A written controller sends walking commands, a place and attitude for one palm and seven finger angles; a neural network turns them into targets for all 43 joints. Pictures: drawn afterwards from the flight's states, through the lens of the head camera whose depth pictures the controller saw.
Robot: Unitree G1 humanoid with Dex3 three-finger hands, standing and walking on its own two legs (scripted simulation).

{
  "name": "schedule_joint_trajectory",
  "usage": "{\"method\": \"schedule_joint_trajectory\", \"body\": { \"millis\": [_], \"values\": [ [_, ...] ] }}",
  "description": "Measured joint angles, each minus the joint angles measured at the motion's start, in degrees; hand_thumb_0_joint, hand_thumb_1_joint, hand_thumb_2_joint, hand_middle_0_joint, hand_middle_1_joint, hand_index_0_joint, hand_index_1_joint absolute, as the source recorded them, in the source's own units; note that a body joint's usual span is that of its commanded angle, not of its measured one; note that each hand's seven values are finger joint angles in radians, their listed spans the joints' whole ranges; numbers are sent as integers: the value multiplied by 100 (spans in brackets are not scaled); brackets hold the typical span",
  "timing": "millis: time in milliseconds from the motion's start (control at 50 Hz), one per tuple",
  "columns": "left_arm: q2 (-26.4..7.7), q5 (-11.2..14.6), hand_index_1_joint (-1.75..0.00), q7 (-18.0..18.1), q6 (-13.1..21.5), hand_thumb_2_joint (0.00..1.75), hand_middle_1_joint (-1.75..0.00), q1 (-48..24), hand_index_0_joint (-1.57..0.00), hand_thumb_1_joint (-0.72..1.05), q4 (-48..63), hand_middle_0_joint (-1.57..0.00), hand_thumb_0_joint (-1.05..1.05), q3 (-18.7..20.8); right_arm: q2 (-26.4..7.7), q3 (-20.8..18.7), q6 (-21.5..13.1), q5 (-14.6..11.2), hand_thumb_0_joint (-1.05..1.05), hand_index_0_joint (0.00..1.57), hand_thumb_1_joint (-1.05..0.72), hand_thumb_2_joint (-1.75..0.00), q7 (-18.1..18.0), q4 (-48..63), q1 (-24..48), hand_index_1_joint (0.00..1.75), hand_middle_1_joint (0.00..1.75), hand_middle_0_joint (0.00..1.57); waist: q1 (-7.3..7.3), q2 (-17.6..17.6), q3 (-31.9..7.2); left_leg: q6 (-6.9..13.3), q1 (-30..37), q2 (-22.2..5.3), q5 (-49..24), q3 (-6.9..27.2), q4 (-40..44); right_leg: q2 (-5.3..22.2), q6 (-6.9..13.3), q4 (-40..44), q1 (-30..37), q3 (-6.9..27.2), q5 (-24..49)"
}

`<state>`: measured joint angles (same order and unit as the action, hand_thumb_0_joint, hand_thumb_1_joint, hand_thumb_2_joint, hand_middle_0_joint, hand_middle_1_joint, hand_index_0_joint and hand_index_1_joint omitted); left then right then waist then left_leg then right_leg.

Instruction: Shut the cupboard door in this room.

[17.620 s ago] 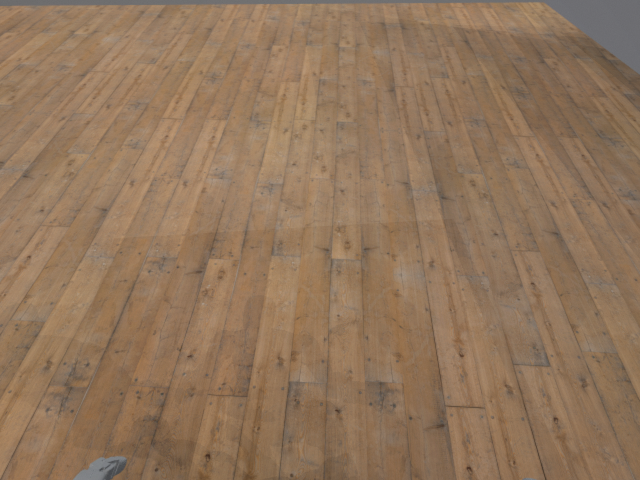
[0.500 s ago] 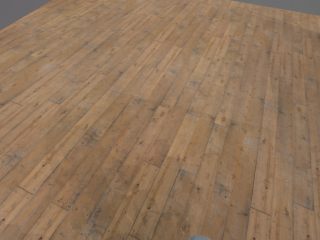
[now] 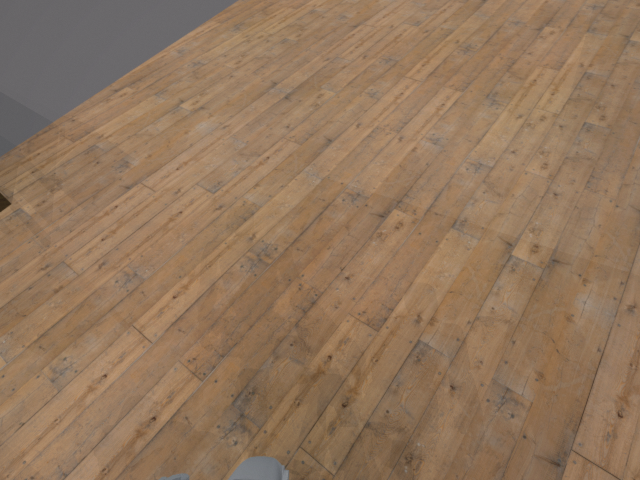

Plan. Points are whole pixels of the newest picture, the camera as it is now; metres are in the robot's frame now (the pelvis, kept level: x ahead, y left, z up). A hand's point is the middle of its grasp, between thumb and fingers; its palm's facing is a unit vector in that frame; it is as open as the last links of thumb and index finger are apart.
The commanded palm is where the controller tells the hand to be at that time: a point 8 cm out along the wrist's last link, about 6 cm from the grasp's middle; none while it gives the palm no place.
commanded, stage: turn or walk to find it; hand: left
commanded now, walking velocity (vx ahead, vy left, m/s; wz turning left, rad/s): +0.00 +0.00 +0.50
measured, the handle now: out of the picture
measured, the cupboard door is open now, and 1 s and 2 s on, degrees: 78 78 78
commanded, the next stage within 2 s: none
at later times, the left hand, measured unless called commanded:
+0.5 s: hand out of the picture +0.00 +0.27 -0.17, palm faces +0.29 -0.92 -0.26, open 7.4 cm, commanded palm none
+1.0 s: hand out of the picture -0.04 +0.19 -0.16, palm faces +0.50 -0.82 -0.27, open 7.4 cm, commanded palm none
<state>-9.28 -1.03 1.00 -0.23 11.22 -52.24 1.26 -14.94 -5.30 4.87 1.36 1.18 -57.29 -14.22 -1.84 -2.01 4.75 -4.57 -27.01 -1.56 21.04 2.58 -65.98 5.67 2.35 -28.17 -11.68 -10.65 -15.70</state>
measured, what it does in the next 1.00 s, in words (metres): steps on the spot, turning left: left foot, then right foot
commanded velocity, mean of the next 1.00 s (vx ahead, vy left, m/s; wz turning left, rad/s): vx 0.01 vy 0.00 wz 0.50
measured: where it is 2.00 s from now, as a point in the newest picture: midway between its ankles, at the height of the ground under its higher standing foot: outside the picture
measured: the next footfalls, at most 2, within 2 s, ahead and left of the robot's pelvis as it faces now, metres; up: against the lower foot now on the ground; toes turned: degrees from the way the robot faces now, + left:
left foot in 0.24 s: -0.01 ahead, +0.16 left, +0.00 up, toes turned +13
right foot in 0.66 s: +0.08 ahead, -0.07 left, +0.00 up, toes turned +16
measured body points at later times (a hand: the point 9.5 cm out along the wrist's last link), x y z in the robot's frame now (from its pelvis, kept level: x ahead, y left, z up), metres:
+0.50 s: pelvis -0.01 +0.04 +0.00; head +0.02 +0.07 +0.44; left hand -0.02 +0.32 -0.15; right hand +0.16 -0.17 -0.14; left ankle -0.05 +0.15 -0.74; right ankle +0.02 -0.10 -0.68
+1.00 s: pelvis +0.01 +0.00 +0.00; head +0.06 -0.01 +0.44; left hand -0.06 +0.24 -0.13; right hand +0.18 -0.20 -0.17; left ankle -0.10 +0.13 -0.67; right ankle +0.04 -0.08 -0.74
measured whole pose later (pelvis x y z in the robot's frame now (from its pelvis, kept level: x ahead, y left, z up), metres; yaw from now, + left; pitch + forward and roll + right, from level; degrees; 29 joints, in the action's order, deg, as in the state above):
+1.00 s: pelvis +0.01 +0.00 +0.00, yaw +31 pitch -1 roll +3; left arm -9.9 -1.3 0.8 0.1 12.9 -52.9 1.3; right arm -14.4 -4.4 4.7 1.0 1.1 -57.2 -10.9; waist -0.4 -1.2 5.8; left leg -4.4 -24.1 -2.0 24.4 0.3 -57.9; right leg 7.0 1.8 -29.4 -11.2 -13.9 -17.1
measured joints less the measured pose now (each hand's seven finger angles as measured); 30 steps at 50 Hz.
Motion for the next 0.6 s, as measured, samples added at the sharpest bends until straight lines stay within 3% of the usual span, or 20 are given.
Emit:
{"method": "schedule_joint_trajectory", "body": {
  "millis": [160,200,240,300,340,400,500,600],
  "values": [
    [-204,-61,-30,-31,-44,89,-30,279,-21,90,-204,-20,0,81,37,122,-62,-71,1,20,-91,-90,-23,58,478,30,30,20,272,212,113,58,719,-81,525,-437,1756,288,-136,-242,-145,-452,-101],
    [-314,-61,-30,-35,-68,89,-30,333,-21,90,-262,-20,0,125,58,157,-129,-87,1,20,-91,-90,-30,145,613,30,30,20,325,285,120,115,976,-42,361,-589,2409,376,-211,-427,-226,-565,-180],
    [-422,-24,-30,-43,-114,89,-30,439,-21,90,-290,-20,0,176,41,190,-240,-81,1,20,-91,-90,-14,276,686,30,30,20,348,299,49,257,1326,-39,-339,-667,3341,452,-318,-814,-405,-666,-358],
    [-642,-5,-30,-22,-313,89,-30,402,-20,91,-400,-20,1,241,172,227,-364,-56,1,20,-91,-90,-32,367,825,30,30,20,414,530,84,512,1253,90,-169,-648,3151,360,-556,-2137,-949,0,-1442],
    [-693,5,-30,-26,-387,89,-30,325,-20,91,-459,-20,1,262,224,261,-389,-42,1,20,-91,-90,-81,408,814,30,30,20,397,517,53,555,1318,108,-158,-534,3274,188,-636,-2876,-1242,327,-1433],
    [-700,19,-30,-71,-349,89,-30,188,-20,91,-404,-20,1,254,266,303,-387,-42,1,20,-91,-90,-118,408,781,30,30,20,385,469,36,559,1464,166,-376,-365,3621,74,-721,-3337,-1489,595,-1050],
    [-616,34,-30,-80,-289,89,-30,-47,-20,91,-200,-20,1,201,320,313,-369,-39,1,21,-91,-90,-104,393,669,30,30,20,311,380,-1,557,1540,274,-571,-115,3902,-17,-796,-3017,-1488,826,-876],
    [-468,64,-30,-72,-230,89,-30,-301,-20,91,-8,-20,1,135,323,254,-300,-8,1,21,-91,-90,-90,359,507,30,30,20,145,216,-2,446,1400,341,-548,180,3763,-191,-758,-1855,-1060,858,-941]
  ]
}}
